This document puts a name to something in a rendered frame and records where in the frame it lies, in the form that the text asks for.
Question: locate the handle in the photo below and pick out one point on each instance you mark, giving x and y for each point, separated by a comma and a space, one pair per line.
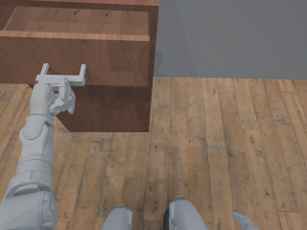
74, 80

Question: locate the robot left shin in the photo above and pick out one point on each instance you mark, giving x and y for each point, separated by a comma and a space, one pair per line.
120, 206

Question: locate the left robot hand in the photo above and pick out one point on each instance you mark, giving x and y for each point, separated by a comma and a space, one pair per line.
47, 103

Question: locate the cabinet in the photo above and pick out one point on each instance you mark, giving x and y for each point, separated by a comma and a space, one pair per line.
103, 108

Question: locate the drawer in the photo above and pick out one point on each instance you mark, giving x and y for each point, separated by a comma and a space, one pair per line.
113, 45

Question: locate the right robot hand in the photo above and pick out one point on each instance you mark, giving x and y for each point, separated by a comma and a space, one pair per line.
244, 221

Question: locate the robot left upper arm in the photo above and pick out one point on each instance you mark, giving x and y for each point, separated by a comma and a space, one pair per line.
34, 211

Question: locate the robot right shin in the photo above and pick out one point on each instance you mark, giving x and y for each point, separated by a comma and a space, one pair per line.
180, 197

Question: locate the robot left forearm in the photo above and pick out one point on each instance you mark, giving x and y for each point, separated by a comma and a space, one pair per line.
34, 169

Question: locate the robot shin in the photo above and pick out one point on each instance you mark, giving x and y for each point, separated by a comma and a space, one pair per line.
120, 206
180, 197

